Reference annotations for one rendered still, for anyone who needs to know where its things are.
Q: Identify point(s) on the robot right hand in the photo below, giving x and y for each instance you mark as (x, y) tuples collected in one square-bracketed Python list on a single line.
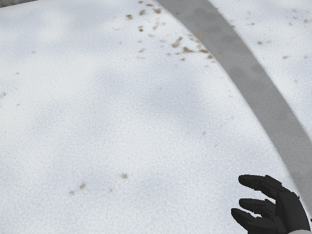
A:
[(283, 217)]

